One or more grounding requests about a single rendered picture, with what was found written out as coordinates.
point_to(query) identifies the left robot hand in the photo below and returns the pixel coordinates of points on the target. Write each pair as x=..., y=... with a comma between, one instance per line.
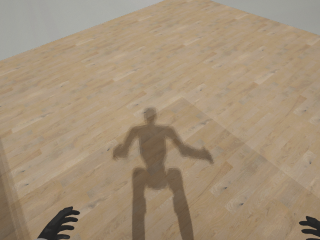
x=50, y=232

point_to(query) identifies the right robot hand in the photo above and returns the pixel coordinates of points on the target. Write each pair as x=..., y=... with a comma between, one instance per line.
x=314, y=223

